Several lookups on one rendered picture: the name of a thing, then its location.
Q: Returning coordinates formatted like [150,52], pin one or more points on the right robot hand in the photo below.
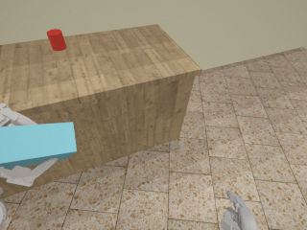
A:
[243,219]

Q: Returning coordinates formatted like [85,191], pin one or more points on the table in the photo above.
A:
[124,90]

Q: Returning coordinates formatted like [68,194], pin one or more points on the left robot hand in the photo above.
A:
[21,175]

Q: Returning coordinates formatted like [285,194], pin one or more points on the sponge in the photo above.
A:
[33,144]

